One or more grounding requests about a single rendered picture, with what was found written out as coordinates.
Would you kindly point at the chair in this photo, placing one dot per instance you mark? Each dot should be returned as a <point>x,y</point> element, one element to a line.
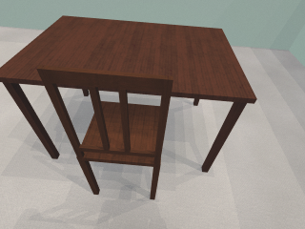
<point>119,132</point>

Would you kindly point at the table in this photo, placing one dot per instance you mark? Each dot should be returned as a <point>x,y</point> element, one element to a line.
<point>200,59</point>

